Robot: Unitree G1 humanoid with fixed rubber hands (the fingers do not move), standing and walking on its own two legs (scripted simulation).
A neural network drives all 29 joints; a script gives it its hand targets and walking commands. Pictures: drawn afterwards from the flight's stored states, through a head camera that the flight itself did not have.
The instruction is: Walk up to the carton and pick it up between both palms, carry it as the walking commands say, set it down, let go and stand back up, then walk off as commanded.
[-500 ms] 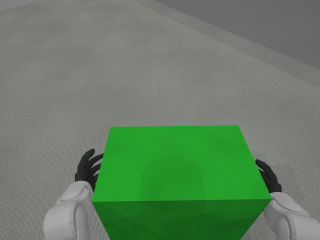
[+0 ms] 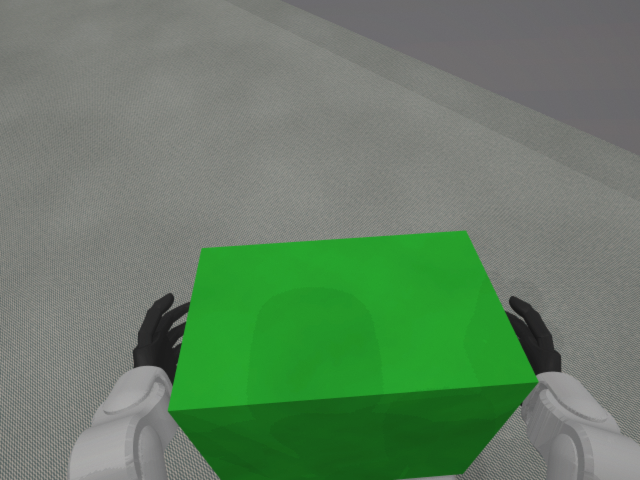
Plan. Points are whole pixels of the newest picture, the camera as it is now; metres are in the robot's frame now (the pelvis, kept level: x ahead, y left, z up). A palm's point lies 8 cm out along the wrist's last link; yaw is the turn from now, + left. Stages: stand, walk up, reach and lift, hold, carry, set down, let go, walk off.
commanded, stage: carry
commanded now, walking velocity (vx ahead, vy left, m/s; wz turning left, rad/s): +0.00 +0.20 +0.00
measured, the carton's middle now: (342, 369) +0.25 -0.03 +0.00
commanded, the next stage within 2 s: none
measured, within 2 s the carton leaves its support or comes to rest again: neither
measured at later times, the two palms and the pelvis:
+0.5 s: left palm (94, 223) +0.42 +0.26 +0.11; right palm (398, 170) +0.46 -0.13 +0.11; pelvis +0.22 +0.06 +0.01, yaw +1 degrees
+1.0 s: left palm (81, 182) +0.51 +0.30 +0.10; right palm (357, 150) +0.52 -0.08 +0.10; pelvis +0.28 +0.11 +0.01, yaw -1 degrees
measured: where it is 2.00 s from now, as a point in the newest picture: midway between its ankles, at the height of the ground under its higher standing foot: (294, 451)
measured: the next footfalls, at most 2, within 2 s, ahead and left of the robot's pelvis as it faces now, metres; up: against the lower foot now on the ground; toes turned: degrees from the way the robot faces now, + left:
right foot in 0.04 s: +0.22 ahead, -0.06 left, +0.00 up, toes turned -10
left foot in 0.32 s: +0.27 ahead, +0.18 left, +0.00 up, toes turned +8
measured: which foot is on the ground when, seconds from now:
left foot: down 0.00-0.02, up 0.04-0.30, down 0.32-1.00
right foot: up 0.00-0.02, down 0.04-1.00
